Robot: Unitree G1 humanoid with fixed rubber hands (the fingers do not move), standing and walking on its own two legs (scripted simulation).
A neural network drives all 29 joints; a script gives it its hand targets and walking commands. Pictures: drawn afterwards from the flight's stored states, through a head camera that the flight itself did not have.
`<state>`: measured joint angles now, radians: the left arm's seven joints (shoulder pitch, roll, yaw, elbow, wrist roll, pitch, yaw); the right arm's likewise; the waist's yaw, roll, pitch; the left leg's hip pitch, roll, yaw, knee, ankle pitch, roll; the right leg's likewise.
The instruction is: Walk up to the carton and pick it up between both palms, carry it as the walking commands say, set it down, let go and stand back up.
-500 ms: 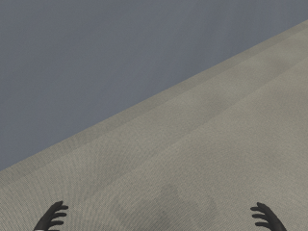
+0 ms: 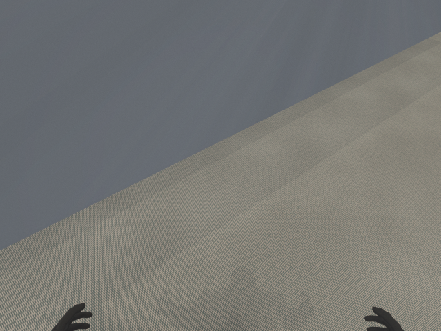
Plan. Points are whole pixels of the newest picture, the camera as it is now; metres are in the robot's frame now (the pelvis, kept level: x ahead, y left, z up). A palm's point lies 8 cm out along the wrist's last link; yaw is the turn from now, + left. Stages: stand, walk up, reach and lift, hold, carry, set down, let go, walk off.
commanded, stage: stand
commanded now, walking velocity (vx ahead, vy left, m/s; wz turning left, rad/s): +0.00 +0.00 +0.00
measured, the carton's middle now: out of the picture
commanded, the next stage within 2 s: walk up in 0.50 s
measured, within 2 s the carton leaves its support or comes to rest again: neither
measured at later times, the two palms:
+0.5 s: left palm out of the picture +0.10 +0.31 -0.10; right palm out of the picture +0.10 -0.31 -0.10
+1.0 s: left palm out of the picture +0.11 +0.28 -0.13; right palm out of the picture +0.05 -0.28 -0.11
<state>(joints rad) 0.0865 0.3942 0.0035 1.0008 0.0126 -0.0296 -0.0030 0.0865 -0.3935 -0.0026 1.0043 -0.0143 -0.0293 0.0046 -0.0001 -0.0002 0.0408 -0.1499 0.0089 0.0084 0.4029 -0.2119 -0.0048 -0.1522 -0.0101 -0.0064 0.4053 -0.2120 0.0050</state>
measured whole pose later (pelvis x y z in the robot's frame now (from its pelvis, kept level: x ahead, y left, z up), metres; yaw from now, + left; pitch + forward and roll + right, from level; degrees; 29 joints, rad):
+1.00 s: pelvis -0.01 +0.02 -0.01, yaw -12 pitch +1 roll +1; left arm 0.18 0.29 0.06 0.89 0.03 0.05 0.00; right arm 0.13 -0.29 -0.06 0.85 -0.01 0.04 -0.03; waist 0.03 -0.01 0.08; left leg -0.33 0.00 0.01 0.72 -0.47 -0.05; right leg -0.30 0.03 0.15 0.47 -0.18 0.02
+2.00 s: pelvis -0.04 +0.07 -0.01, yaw -43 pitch +1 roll -2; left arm 0.19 0.29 0.09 0.84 0.02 0.06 -0.01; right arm 0.14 -0.25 -0.03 0.79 -0.01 0.03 -0.03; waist 0.05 -0.03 0.08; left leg -0.23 0.04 0.07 0.53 -0.31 0.02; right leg -0.44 0.05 0.05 0.89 -0.47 0.04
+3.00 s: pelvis +0.05 -0.17 +0.00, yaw -73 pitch +0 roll -1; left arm 0.30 0.32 0.08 0.84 0.03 0.01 -0.07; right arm 0.30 -0.28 -0.06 0.88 -0.03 -0.06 -0.02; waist 0.03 -0.06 0.05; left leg -0.18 0.11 0.19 0.50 -0.29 -0.02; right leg -0.53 -0.01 0.04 1.28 -0.27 0.01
